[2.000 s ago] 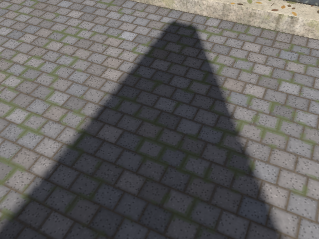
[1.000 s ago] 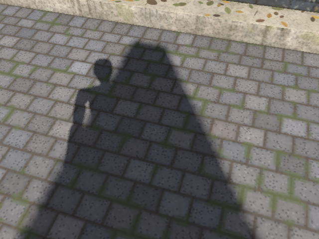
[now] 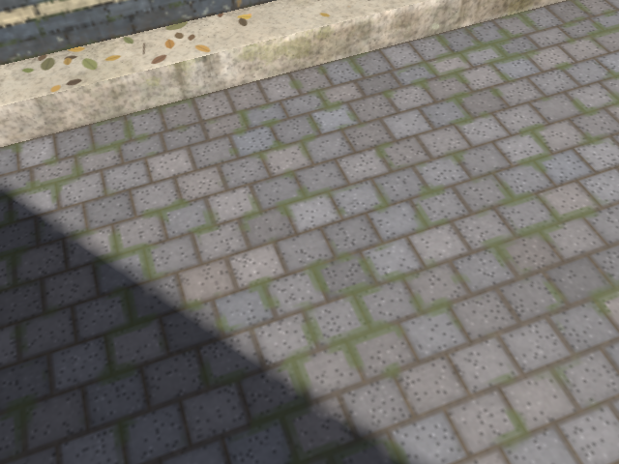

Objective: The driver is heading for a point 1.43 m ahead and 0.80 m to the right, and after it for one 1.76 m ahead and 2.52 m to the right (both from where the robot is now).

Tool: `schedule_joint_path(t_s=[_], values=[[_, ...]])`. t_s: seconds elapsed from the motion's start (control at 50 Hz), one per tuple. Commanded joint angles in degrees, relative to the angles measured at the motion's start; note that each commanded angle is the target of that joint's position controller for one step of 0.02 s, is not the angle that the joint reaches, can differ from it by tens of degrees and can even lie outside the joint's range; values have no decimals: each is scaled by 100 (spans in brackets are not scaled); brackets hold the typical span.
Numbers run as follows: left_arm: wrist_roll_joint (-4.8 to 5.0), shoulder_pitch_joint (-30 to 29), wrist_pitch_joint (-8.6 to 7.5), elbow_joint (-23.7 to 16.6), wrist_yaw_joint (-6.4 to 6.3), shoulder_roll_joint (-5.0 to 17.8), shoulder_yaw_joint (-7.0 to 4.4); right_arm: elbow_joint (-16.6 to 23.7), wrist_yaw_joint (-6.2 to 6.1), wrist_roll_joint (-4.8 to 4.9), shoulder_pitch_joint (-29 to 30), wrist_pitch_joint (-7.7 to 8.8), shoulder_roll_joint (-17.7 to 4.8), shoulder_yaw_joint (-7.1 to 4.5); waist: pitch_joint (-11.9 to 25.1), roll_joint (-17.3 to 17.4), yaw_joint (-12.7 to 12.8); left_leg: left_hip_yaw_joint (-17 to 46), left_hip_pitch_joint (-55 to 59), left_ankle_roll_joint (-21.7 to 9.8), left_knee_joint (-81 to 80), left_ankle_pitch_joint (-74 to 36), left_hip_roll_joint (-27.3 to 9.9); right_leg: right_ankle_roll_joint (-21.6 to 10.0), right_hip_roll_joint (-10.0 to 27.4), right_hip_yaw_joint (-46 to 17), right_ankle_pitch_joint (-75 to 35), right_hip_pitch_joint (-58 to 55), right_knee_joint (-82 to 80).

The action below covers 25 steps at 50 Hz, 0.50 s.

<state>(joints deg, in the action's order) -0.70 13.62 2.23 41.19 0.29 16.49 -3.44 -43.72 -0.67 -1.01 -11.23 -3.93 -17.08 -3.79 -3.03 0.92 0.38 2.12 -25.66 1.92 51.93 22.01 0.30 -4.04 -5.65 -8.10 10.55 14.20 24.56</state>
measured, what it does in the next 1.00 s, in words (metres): steps on the spot, turning right: left foot, then right foot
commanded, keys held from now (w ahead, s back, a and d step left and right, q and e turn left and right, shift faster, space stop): e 0.30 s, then no key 0.52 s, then w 0.18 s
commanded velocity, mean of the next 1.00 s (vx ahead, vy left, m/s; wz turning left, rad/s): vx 0.03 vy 0.00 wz -0.32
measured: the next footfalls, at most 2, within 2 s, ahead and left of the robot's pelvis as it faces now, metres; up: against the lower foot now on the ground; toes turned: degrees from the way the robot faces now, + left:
left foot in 0.18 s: +0.05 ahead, +0.12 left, +0.00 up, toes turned -11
right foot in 0.60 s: -0.03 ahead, -0.08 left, +0.00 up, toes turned -13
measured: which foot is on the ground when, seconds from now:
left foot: up 0.00-0.16, down 0.18-0.62, up 0.64-0.88, down 0.90-1.00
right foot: down 0.00-0.18, up 0.20-0.58, down 0.60-0.96, up 0.98-1.00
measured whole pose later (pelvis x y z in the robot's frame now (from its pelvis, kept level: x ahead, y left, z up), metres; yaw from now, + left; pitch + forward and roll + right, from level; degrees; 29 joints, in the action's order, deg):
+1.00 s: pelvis -0.02 +0.03 -0.01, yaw -17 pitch -1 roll +0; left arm -0.9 11.3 1.4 52.1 -0.2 13.7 -0.5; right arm -53.8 -0.3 -1.6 -19.5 -0.5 -13.7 -1.5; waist 0.4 -0.5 -1.8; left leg 0.0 -8.8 -2.4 28.5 19.0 0.6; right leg -3.9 -3.2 -1.9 23.7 13.4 35.9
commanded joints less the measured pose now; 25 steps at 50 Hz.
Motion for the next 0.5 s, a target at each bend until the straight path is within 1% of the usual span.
schedule_joint_path(t_s=[0.02,0.06,0.1,0.12,0.14,0.16,0.18,0.2,0.22,0.24,0.26,0.28,0.3,0.32,0.36,0.38,0.44,0.5], values=[[-36,263,-32,-268,-3,1018,-291,520,-33,34,305,121,-392,-48,492,-812,189,75,-412,-55,-443,205,85,-1033,1542,-1790,-1549,-895,-394],[-46,187,-18,-280,19,1050,-313,562,-58,70,274,150,-398,-26,549,-826,151,78,-32,-117,-746,259,198,-976,1481,-1970,-1732,-696,-324],[-43,42,-5,-294,45,1060,-328,575,-80,105,140,187,-406,-7,602,-873,69,95,426,-192,-1204,266,312,-855,1387,-2170,-1863,-519,-273],[-28,-64,4,-301,51,1043,-328,558,-101,124,4,212,-387,8,613,-881,-17,96,753,-232,-1596,181,361,-747,1303,-2230,-1840,-386,-239],[-1,-215,12,-310,50,1019,-325,503,-134,124,-216,242,-353,21,611,-834,-182,69,1225,-264,-2250,-174,391,-565,1150,-2231,-1607,-170,-156],[52,-361,10,-339,28,941,-305,439,-189,90,-456,285,-387,13,589,-719,-347,106,1857,-299,-3120,-741,256,-281,900,-2122,-1010,244,28],[88,-184,-17,-381,8,617,-227,462,-253,8,-470,318,-823,-67,607,127,-226,1065,2376,-514,-3802,-412,-780,95,398,-1548,418,892,759],[85,215,-36,-417,-32,368,-183,697,-246,5,0,295,-1343,-134,557,1250,30,2628,2499,-1032,-4103,-741,-2184,326,-626,-228,2114,1798,1928],[-128,44,-15,-355,-46,928,-311,648,-193,-55,-46,263,-1239,-149,415,878,-68,2481,1677,-1492,-3902,-1298,-2373,376,-197,-18,2241,1624,3004],[-115,35,10,-270,-9,985,-361,699,-153,-22,180,276,-808,-28,234,533,86,1995,1383,-1472,-3849,-1519,-2026,369,-74,-71,1925,1458,3474],[-98,140,55,-142,43,909,-360,737,-127,-3,462,281,-579,33,49,450,195,1368,1195,-1315,-3802,-1637,-1609,396,-30,-11,1566,1404,3841],[-70,271,101,-71,112,862,-354,789,-137,-11,610,286,-522,53,116,639,266,964,1354,-1196,-3749,-1748,-1325,450,-19,74,1311,1465,4131],[-46,357,134,-25,173,836,-342,807,-163,-13,589,293,-504,62,151,768,229,705,1518,-1216,-3671,-2188,-1233,527,2,183,1251,1571,4324],[-29,286,147,-20,197,783,-315,766,-158,-16,424,303,-495,57,180,716,132,575,1673,-1262,-3583,-2581,-1194,594,19,252,1259,1623,4287],[-12,15,159,-86,185,659,-256,615,-151,-9,16,334,-532,32,266,627,-76,544,2118,-1392,-3439,-3079,-1290,690,19,265,1322,1741,3999],[-10,-80,170,-103,174,604,-228,541,-151,-6,-136,348,-563,17,299,640,-150,558,2312,-1434,-3379,-3214,-1349,710,24,246,1368,1767,3788],[5,-167,197,-71,150,462,-135,392,-120,-22,-248,367,-633,-7,383,760,-203,500,2436,-1477,-3236,-3392,-1411,683,87,328,1545,1424,2945],[45,-265,195,-44,105,365,-31,320,-27,-36,-153,357,-694,-22,452,940,-220,396,2082,-1462,-3136,-3332,-1374,561,184,663,1668,567,1872]])
Keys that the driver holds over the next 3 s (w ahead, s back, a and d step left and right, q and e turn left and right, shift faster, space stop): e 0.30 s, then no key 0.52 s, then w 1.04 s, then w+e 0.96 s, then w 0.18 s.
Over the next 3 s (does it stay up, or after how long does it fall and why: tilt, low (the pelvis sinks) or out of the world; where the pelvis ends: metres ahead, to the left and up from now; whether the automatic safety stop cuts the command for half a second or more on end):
stays up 0.91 -0.35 -0.01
